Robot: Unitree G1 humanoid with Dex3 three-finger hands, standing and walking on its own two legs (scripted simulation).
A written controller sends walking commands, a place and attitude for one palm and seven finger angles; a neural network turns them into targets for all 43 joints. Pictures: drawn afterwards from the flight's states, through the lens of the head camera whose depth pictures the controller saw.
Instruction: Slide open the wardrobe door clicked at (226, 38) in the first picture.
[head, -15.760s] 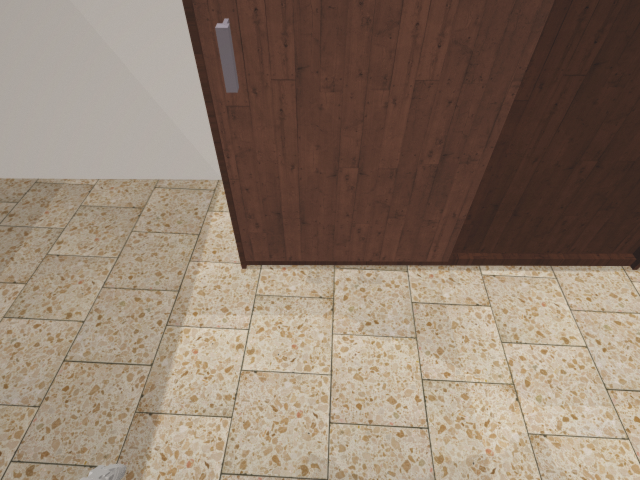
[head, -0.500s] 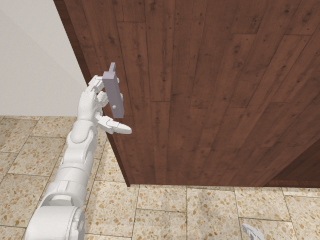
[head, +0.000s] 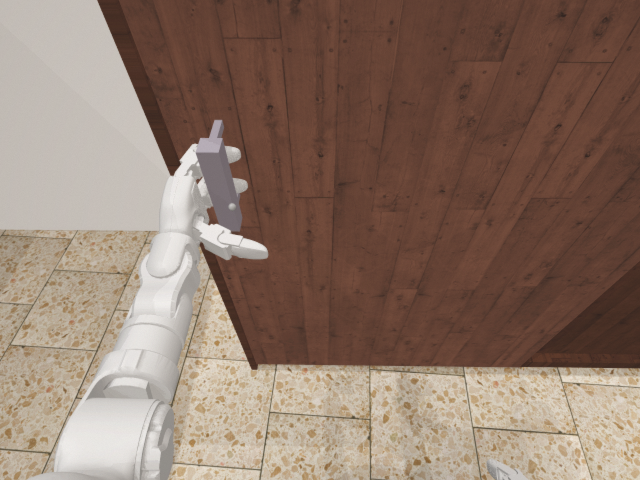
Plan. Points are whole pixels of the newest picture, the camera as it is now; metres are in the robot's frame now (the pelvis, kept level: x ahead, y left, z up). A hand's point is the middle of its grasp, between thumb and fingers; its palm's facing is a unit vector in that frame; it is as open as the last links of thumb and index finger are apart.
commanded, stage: slide the fingers in behind the handle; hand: left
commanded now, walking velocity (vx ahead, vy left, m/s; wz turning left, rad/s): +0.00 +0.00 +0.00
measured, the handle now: (224, 177) +0.48 +0.14 +0.10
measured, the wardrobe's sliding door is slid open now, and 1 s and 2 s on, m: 0.00 0.00 0.00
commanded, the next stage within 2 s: grip the handle and tug to test in 0.52 s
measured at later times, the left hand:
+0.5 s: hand (233, 205) +0.43 +0.12 +0.11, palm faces -0.02 -1.00 +0.00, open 14.1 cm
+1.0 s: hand (231, 206) +0.43 +0.12 +0.11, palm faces -0.01 -1.00 +0.00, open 10.7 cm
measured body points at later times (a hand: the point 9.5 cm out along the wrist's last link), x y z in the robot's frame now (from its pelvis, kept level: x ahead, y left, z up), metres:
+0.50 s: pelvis +0.00 +0.00 +0.00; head +0.04 +0.00 +0.45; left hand +0.42 +0.17 +0.11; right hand +0.09 -0.24 -0.12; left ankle -0.03 +0.12 -0.72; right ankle +0.04 -0.11 -0.72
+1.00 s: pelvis +0.01 +0.01 +0.00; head +0.05 +0.00 +0.45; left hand +0.42 +0.18 +0.11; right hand +0.11 -0.24 -0.11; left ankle -0.03 +0.12 -0.72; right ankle +0.04 -0.11 -0.72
